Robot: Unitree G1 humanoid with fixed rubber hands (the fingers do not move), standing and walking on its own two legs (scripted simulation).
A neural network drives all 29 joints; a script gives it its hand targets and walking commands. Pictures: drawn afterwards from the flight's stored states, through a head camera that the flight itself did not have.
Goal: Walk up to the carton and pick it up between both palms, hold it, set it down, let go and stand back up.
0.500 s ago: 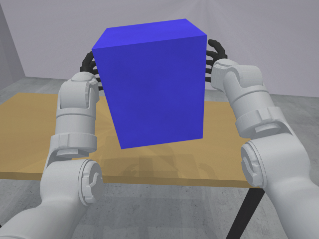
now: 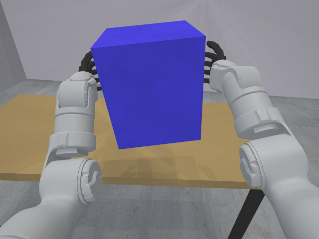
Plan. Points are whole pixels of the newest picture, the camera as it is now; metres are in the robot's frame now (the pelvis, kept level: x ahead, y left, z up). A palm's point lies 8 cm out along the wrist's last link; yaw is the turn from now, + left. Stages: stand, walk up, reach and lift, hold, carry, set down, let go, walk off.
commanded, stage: hold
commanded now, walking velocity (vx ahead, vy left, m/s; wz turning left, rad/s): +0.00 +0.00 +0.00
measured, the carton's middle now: (152, 83) +0.41 +0.00 +0.28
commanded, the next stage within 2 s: none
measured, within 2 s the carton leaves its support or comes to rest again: neither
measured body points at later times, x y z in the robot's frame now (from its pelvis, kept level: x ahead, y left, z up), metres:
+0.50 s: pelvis +0.00 +0.01 +0.00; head -0.10 +0.02 +0.44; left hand +0.39 +0.16 +0.30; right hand +0.38 -0.14 +0.33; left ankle +0.03 +0.13 -0.75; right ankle -0.01 -0.10 -0.75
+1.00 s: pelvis +0.00 +0.01 +0.00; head -0.10 +0.03 +0.44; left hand +0.39 +0.16 +0.29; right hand +0.38 -0.14 +0.32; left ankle +0.03 +0.13 -0.75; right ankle -0.01 -0.10 -0.75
